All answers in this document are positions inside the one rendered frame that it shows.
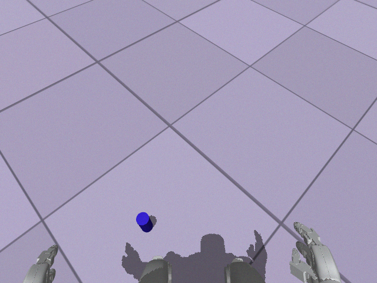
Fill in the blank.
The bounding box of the can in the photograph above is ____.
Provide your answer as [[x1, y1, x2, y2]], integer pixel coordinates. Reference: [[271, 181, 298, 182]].
[[136, 212, 153, 232]]

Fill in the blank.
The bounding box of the left robot hand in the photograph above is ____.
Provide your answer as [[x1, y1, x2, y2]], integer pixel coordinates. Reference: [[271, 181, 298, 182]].
[[22, 245, 58, 283]]

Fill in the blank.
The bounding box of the right robot hand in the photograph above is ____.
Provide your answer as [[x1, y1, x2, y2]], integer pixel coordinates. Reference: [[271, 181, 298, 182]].
[[289, 222, 342, 283]]

